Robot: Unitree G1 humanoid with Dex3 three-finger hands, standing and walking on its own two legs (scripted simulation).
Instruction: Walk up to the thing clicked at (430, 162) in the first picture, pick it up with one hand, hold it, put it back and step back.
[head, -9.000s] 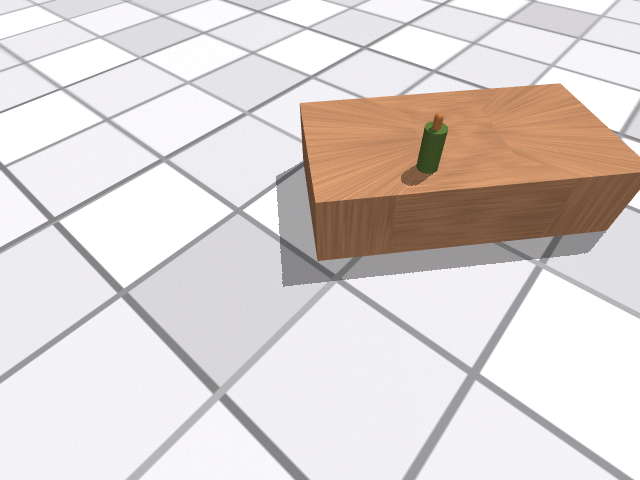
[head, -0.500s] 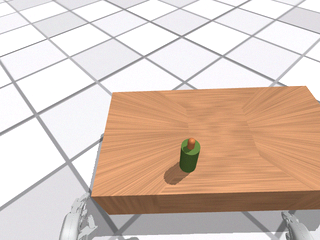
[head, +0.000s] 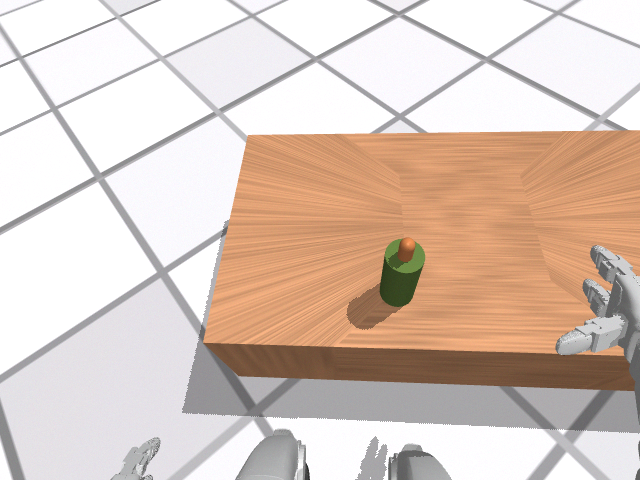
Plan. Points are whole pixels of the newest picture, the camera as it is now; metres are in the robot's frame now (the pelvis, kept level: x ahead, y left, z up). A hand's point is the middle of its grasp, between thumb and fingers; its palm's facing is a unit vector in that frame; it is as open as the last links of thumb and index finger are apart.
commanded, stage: go down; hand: right
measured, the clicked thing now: (401, 269) +0.52 -0.09 -0.27
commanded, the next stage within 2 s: approach in 1.08 s
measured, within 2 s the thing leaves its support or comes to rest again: neither
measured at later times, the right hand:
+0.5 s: hand (574, 261) +0.41 -0.29 -0.02, palm faces +0.06 +0.99 -0.09, open 17.7 cm
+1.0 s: hand (576, 243) +0.43 -0.29 -0.01, palm faces +0.04 +1.00 -0.07, open 17.7 cm
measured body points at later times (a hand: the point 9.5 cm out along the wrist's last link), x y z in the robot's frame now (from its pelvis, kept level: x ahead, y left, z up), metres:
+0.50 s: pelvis +0.00 +0.00 -0.02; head +0.12 -0.02 +0.42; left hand +0.06 +0.28 -0.12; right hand +0.40 -0.34 -0.01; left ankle +0.03 +0.14 -0.68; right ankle +0.00 -0.11 -0.68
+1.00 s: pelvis +0.00 +0.00 -0.03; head +0.13 -0.03 +0.40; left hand +0.04 +0.28 -0.13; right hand +0.43 -0.34 +0.00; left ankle +0.03 +0.14 -0.68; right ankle +0.00 -0.11 -0.68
